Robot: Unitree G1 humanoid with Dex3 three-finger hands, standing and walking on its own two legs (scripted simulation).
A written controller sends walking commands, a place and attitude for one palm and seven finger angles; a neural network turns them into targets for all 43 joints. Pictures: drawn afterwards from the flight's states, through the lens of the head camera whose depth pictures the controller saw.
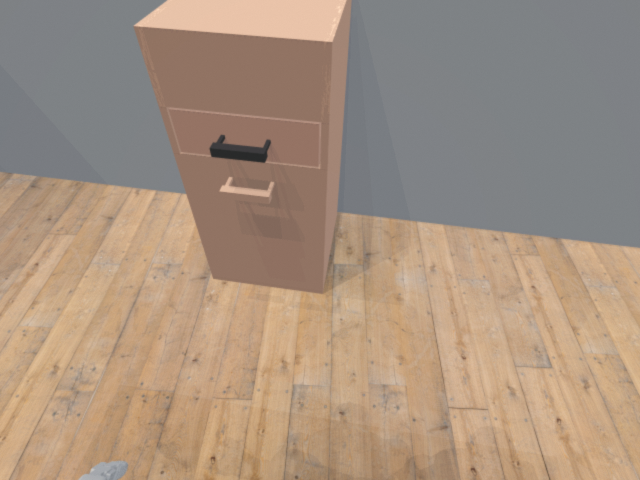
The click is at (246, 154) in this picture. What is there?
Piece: drawer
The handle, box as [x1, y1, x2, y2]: [210, 135, 270, 162]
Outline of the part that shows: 210,146 211,156 264,162 267,156 266,151 270,143 270,140 266,140 262,148 224,144 222,142 224,139 224,135 220,135 215,143 213,142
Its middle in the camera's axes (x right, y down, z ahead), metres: -0.21 -0.23 +0.99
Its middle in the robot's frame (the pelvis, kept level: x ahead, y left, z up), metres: +0.88 +0.25 -0.10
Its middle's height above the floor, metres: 0.67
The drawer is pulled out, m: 0.00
